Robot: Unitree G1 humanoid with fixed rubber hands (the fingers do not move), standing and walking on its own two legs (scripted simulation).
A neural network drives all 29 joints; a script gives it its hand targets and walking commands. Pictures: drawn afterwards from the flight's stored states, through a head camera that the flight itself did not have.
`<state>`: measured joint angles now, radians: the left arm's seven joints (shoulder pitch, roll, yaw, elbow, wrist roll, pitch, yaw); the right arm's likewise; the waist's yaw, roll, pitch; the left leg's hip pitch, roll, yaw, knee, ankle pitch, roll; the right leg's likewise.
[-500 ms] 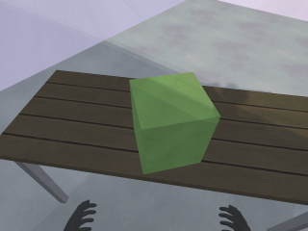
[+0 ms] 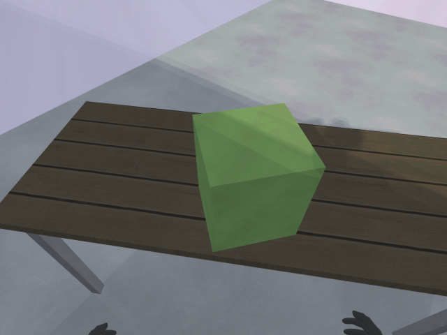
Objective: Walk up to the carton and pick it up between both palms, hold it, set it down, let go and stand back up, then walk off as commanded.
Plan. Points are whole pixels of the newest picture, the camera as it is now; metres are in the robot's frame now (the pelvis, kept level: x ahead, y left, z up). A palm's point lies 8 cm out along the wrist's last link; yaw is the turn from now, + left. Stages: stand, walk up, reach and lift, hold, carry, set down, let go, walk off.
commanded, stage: stand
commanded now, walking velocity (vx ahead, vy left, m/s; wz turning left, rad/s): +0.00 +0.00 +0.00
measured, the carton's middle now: (247, 179) +0.45 +0.00 +0.00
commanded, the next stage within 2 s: walk off in 1.60 s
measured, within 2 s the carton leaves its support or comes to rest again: neither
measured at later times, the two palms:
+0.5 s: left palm out of the picture -0.01 +0.31 -0.12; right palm out of the picture +0.11 -0.25 -0.09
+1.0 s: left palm out of the picture -0.02 +0.31 -0.12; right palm out of the picture +0.10 -0.25 -0.10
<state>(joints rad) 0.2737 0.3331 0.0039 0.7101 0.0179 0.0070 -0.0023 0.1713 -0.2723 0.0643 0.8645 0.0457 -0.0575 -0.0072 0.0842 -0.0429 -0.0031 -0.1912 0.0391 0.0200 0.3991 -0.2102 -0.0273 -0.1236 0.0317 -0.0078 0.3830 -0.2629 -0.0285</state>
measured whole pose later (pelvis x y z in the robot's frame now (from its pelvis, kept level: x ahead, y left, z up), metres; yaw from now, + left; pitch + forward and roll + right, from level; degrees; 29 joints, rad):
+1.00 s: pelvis -0.03 +0.01 +0.00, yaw +0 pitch -2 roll +0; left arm 0.27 0.37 0.01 1.01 0.02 -0.03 -0.01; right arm 0.19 -0.31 0.06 0.86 0.05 -0.01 0.00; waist 0.08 -0.01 0.00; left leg -0.19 0.03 0.02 0.40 -0.17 -0.01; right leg -0.12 0.02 -0.01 0.38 -0.22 -0.02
